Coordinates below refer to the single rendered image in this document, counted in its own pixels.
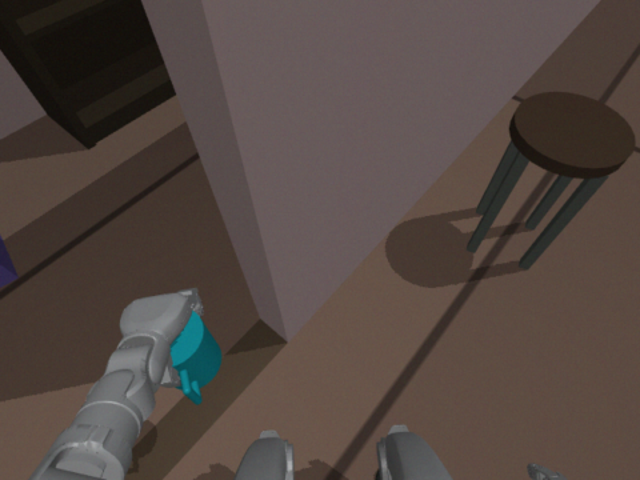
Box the left robot hand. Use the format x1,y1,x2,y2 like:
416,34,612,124
119,288,204,388

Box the left robot arm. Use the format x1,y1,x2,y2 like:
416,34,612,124
28,330,171,480

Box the bookshelf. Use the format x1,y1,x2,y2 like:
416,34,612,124
0,0,176,149

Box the stool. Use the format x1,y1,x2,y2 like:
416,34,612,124
466,92,636,270

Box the right robot hand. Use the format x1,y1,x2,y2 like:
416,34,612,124
527,463,568,480

